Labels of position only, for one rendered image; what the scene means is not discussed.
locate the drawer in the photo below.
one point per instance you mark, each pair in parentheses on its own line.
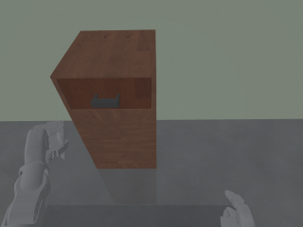
(134,93)

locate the right robot hand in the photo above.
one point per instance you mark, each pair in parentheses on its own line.
(242,217)

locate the left robot hand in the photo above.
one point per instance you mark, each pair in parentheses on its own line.
(38,142)

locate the left robot forearm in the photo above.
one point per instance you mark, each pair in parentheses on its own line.
(30,192)

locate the handle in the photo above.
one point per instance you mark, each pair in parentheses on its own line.
(105,102)

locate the cabinet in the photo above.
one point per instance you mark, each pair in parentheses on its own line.
(114,138)

